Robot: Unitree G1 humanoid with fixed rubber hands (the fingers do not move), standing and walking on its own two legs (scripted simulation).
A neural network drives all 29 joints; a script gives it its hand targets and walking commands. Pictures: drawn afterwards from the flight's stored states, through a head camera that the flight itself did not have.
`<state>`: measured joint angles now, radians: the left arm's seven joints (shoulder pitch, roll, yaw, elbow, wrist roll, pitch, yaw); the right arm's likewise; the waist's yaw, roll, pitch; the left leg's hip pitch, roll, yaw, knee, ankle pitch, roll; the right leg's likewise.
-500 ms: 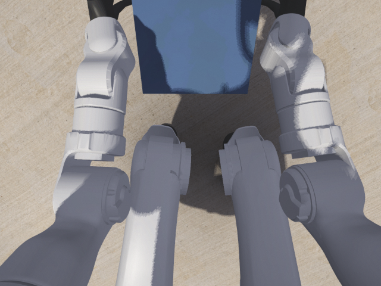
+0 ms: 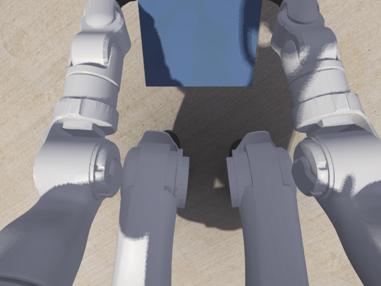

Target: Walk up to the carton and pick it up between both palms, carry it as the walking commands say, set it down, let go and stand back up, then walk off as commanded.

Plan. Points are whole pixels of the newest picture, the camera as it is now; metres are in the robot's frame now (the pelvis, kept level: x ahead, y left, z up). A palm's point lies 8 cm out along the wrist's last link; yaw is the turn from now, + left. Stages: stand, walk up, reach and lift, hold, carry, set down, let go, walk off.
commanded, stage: set down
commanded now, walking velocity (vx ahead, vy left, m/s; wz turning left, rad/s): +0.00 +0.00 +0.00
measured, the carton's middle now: (198, 1) +0.56 +0.03 -0.26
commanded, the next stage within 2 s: none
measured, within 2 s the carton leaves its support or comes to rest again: rests again in 1.48 s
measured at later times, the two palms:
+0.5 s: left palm (114, 6) +0.53 +0.16 -0.20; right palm (292, 3) +0.53 -0.13 -0.20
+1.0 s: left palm out of the picture +0.55 +0.17 -0.20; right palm out of the picture +0.55 -0.12 -0.21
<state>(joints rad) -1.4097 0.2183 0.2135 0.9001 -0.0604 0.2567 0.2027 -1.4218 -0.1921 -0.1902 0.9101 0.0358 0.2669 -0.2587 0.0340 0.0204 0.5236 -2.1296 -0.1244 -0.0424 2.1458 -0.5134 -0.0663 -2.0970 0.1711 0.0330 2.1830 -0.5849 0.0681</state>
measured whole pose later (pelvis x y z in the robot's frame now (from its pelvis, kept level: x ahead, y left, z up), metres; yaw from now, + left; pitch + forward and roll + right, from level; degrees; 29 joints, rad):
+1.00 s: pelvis +0.04 +0.00 -0.02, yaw -1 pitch +36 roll +0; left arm -1.35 0.23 0.27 1.10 -0.04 0.11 0.09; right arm -1.35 -0.17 -0.24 1.08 0.00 0.12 -0.11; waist 0.03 -0.01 0.33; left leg -2.25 -0.07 -0.02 2.26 -0.63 -0.03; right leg -2.23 0.12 -0.01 2.28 -0.68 0.02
